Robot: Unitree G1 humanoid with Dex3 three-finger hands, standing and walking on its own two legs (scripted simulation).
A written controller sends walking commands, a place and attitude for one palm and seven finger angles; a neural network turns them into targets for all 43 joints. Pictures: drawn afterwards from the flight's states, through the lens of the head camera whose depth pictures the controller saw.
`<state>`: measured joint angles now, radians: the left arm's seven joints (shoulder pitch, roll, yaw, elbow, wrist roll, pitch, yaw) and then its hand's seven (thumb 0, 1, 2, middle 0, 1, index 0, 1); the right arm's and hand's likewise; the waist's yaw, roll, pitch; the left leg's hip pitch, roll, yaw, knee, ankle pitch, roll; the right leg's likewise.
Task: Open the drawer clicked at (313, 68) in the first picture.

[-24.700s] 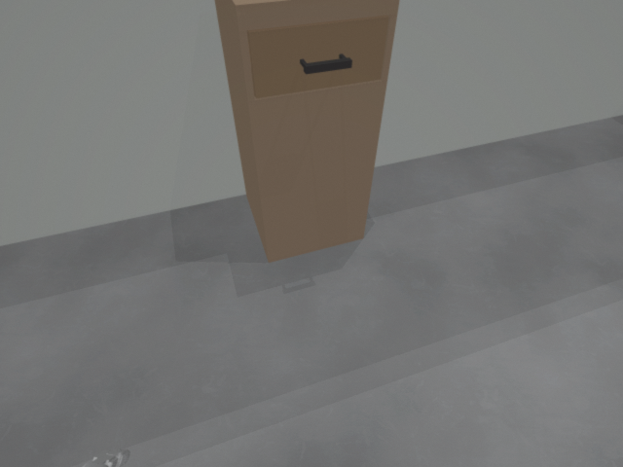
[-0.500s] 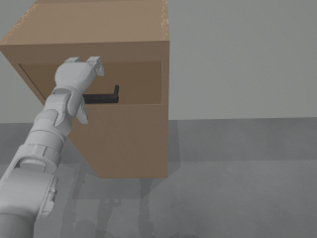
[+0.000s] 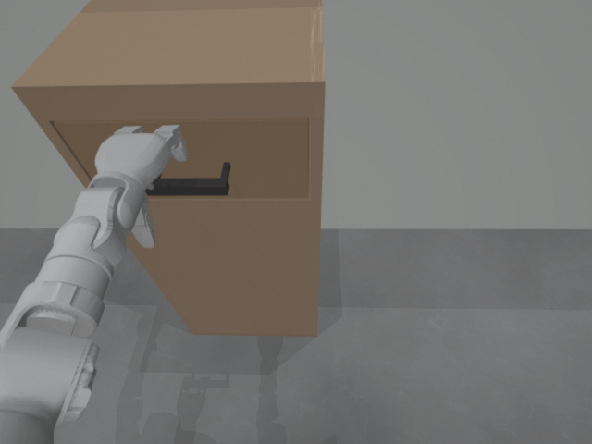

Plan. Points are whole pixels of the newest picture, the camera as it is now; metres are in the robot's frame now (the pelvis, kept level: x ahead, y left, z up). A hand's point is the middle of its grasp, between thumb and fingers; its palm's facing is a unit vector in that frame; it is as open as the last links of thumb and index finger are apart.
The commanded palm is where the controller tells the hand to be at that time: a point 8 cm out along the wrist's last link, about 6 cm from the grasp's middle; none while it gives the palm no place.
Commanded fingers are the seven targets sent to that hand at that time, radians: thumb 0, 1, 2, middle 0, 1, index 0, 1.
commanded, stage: re-aim the fingers above the handle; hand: left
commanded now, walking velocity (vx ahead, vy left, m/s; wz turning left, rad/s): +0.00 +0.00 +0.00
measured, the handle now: (189, 177) +0.51 +0.20 +0.05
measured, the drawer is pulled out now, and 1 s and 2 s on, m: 0.00 0.00 0.00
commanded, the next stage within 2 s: lower the fingers behind the handle in 0.06 s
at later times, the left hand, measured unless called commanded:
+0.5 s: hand (168, 173) +0.46 +0.21 +0.11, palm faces -0.02 +0.00 -1.00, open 13.6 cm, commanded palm +0.44 +0.22 +0.15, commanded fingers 0.00 -0.50 0.30 -0.30 -1.20 -0.30 -1.20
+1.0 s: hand (181, 189) +0.47 +0.20 +0.07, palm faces +0.05 -0.03 -1.00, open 13.4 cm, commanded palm +0.44 +0.21 +0.11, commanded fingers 0.00 -0.50 0.30 -0.30 -1.20 -0.30 -1.20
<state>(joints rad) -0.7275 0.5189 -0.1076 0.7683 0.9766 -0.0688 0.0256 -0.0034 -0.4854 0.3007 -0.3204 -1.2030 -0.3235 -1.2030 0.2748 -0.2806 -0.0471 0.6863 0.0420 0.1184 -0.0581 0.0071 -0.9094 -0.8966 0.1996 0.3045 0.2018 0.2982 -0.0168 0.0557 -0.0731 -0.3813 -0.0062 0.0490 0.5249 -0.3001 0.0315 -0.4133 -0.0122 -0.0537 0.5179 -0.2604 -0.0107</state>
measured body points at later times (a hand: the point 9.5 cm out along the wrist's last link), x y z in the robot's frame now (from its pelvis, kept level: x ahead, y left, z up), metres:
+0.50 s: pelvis -0.01 +0.00 +0.00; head +0.04 -0.03 +0.44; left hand +0.46 +0.20 +0.16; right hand +0.06 -0.26 -0.14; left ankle -0.03 +0.10 -0.73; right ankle -0.01 -0.11 -0.73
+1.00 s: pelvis -0.01 +0.00 -0.01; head +0.06 -0.02 +0.43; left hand +0.46 +0.20 +0.12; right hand +0.03 -0.27 -0.15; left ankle -0.03 +0.10 -0.73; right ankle -0.01 -0.11 -0.73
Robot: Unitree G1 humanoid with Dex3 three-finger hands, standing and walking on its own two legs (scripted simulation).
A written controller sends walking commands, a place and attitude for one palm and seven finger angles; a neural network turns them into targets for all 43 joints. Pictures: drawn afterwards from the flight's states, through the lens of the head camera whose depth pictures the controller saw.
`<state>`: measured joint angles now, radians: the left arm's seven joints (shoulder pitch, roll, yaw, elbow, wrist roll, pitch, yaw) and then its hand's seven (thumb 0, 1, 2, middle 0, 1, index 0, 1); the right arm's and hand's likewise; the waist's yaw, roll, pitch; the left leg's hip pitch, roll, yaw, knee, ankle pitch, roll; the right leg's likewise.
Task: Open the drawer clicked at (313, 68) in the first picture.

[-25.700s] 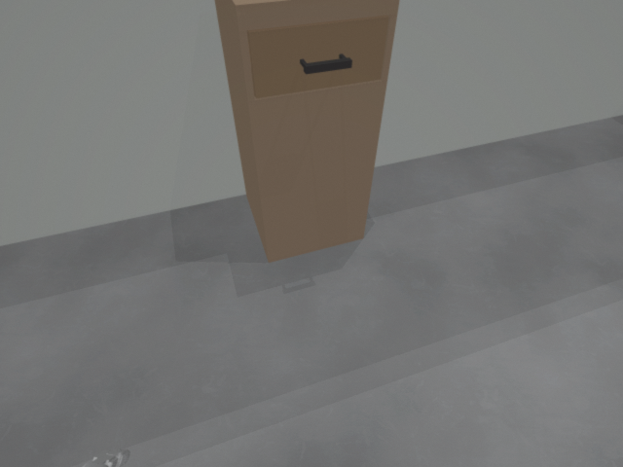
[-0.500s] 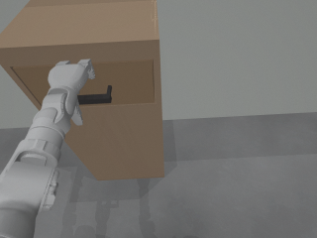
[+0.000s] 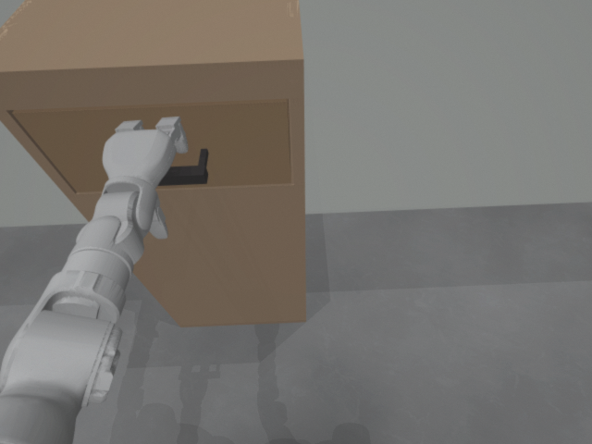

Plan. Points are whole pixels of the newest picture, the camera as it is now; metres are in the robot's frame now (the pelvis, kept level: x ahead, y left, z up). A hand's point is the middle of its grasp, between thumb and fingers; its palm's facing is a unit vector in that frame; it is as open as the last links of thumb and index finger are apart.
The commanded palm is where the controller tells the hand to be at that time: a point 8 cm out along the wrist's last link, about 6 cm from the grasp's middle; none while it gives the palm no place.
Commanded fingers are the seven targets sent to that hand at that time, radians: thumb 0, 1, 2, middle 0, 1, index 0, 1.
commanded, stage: lower the fingers behind the handle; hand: left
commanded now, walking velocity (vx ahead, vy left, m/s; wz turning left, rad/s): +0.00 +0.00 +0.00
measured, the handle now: (165, 166) +0.51 +0.20 +0.06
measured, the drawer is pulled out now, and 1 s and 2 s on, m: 0.00 0.00 0.00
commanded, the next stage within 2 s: close the thumb around the handle in 0.76 s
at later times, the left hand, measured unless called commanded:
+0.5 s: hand (160, 198) +0.47 +0.21 +0.04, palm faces -0.02 -0.02 -1.00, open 13.8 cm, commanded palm +0.45 +0.22 +0.10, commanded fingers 0.00 -0.50 0.30 -0.30 -1.20 -0.30 -1.20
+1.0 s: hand (160, 195) +0.47 +0.21 +0.05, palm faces -0.05 +0.00 -1.00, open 13.1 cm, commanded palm +0.45 +0.22 +0.10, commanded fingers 0.00 -0.05 0.49 -0.33 -1.25 -0.33 -1.25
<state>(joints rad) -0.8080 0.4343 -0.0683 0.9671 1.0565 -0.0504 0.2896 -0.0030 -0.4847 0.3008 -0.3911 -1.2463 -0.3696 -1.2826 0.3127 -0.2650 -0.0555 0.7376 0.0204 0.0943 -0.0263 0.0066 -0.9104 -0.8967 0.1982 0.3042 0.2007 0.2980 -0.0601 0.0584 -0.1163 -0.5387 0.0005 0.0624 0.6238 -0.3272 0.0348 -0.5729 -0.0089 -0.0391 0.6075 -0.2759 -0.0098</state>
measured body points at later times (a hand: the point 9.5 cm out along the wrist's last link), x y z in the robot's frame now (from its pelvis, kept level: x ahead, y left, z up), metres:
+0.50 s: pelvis -0.01 +0.00 -0.01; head +0.08 -0.01 +0.43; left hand +0.46 +0.21 +0.09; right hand +0.01 -0.29 -0.14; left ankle -0.02 +0.10 -0.72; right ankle +0.00 -0.12 -0.72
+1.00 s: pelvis -0.01 +0.00 -0.01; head +0.07 -0.01 +0.44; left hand +0.46 +0.21 +0.10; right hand +0.04 -0.27 -0.14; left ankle -0.02 +0.10 -0.72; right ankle +0.00 -0.12 -0.72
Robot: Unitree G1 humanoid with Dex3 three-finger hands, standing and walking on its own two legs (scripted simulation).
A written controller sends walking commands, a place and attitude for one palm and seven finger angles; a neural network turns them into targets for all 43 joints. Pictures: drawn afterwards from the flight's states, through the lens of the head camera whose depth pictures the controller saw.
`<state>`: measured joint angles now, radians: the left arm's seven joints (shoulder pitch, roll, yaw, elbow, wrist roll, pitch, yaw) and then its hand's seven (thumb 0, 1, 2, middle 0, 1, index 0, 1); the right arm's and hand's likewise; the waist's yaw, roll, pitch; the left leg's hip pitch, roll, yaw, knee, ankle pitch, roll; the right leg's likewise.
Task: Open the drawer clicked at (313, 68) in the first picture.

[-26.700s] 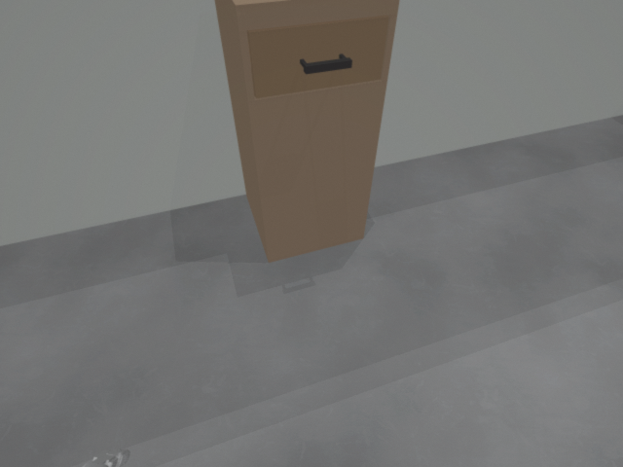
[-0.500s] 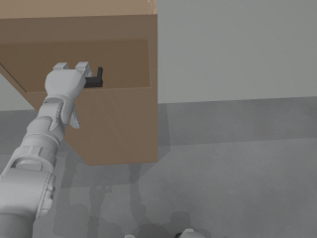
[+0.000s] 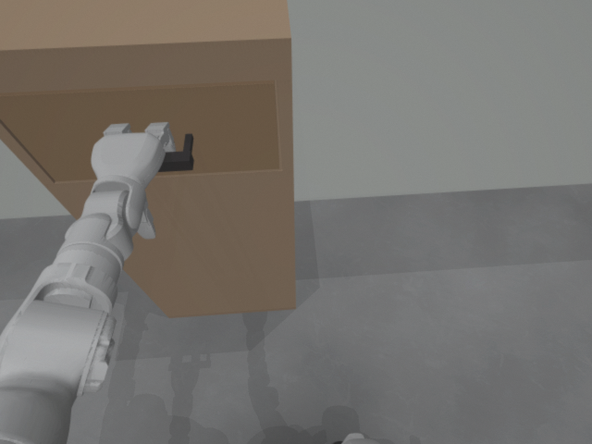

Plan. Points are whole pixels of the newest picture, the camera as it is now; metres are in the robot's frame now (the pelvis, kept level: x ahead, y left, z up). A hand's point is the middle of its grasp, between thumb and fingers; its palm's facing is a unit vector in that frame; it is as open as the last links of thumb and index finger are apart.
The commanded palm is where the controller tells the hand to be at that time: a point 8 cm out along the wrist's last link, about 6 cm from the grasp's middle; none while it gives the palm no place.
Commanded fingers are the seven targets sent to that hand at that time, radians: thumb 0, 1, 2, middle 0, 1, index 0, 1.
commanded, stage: close the thumb around the handle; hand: left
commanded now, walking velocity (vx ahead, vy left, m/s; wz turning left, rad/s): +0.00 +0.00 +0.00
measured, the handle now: (148, 152) +0.52 +0.20 +0.07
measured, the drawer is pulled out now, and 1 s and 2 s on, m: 0.00 0.00 0.04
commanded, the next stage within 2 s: pull the drawer open in 0.56 s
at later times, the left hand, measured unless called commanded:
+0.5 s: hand (145, 184) +0.48 +0.21 +0.05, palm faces -0.05 +0.00 -1.00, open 5.8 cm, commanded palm +0.47 +0.22 +0.11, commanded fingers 0.00 0.90 0.90 -0.40 -1.35 -0.40 -1.35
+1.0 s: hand (145, 187) +0.48 +0.21 +0.04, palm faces -0.03 -0.04 -1.00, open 5.2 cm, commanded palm +0.43 +0.22 +0.11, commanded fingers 0.00 0.90 0.90 -0.40 -1.35 -0.40 -1.35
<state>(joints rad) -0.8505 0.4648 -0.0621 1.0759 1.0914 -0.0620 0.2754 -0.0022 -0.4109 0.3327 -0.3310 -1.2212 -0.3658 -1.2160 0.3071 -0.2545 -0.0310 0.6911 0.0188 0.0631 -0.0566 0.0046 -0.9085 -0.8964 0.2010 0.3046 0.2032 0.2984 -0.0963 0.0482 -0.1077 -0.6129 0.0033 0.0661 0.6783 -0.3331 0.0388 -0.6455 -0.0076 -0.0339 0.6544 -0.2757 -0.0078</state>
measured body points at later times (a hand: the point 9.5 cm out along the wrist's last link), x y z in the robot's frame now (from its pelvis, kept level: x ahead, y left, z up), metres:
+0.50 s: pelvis +0.00 +0.00 +0.00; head +0.08 -0.02 +0.44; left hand +0.48 +0.21 +0.10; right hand +0.04 -0.27 -0.13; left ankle -0.01 +0.09 -0.72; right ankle +0.02 -0.12 -0.72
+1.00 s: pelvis +0.02 +0.00 +0.00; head +0.09 -0.02 +0.45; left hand +0.47 +0.21 +0.10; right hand +0.06 -0.27 -0.13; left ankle -0.01 +0.10 -0.72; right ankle +0.02 -0.12 -0.72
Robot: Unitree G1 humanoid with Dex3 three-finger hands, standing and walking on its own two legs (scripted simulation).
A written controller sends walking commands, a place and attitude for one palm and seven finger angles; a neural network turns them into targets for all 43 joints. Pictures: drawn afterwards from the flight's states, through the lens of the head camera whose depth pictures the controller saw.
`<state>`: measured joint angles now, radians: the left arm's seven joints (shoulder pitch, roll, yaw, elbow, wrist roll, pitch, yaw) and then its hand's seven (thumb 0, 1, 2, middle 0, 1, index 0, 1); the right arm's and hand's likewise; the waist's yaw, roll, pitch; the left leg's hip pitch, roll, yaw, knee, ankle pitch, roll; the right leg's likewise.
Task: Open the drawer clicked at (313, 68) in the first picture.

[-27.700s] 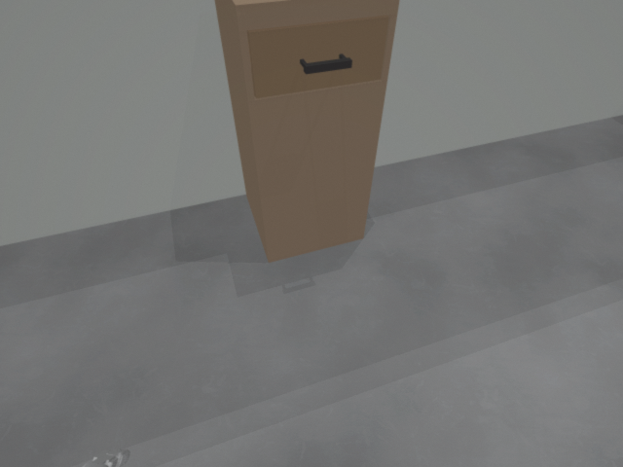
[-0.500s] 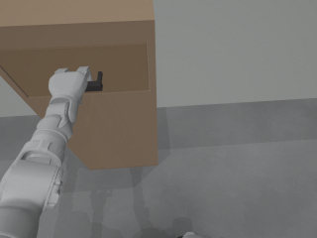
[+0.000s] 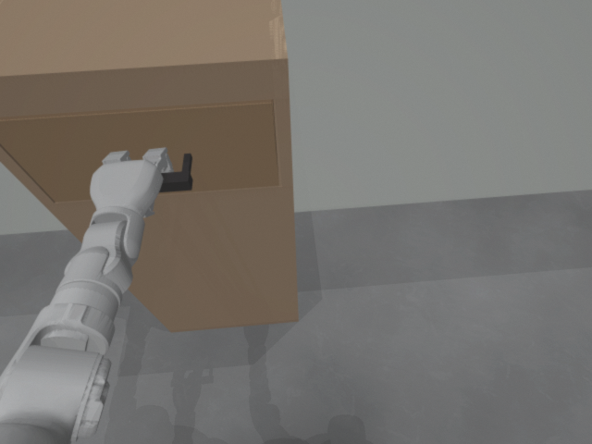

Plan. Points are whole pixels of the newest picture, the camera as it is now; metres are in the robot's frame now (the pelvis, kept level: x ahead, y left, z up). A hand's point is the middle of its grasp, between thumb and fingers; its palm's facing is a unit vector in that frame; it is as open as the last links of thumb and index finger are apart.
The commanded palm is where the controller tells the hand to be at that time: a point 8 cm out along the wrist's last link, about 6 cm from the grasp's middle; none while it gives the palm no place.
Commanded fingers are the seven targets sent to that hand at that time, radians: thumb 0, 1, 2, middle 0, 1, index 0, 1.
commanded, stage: pull the drawer open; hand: left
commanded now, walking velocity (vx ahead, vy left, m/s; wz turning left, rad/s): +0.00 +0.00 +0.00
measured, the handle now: (147, 173) +0.49 +0.22 +0.07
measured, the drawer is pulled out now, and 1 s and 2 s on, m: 0.00 0.04 0.12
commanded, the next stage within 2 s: none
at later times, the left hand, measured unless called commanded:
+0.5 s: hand (141, 209) +0.44 +0.23 +0.04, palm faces -0.05 -0.02 -1.00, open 5.2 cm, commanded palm +0.42 +0.23 +0.10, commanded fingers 0.00 0.90 0.90 -0.40 -1.35 -0.40 -1.35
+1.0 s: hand (139, 230) +0.41 +0.22 +0.04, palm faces +0.01 -0.07 -1.00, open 5.3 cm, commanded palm +0.35 +0.23 +0.10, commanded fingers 0.00 0.90 0.90 -0.40 -1.35 -0.40 -1.35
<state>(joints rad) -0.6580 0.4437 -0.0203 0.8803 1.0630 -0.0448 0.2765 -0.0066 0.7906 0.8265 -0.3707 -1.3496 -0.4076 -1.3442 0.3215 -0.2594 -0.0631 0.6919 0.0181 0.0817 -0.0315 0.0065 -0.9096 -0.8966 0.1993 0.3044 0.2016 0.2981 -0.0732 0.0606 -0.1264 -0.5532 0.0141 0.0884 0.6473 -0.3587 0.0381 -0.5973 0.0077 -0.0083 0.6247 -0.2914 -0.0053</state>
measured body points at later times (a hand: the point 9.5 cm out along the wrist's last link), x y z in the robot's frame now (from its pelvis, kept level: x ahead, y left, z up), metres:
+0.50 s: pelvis +0.01 -0.01 +0.00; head +0.08 -0.02 +0.44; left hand +0.44 +0.22 +0.10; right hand +0.09 -0.27 -0.14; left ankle -0.04 +0.09 -0.72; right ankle +0.00 -0.12 -0.72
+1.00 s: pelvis +0.02 +0.00 +0.01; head +0.07 -0.02 +0.45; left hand +0.40 +0.22 +0.10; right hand +0.10 -0.27 -0.12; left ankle -0.04 +0.09 -0.72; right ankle +0.00 -0.12 -0.72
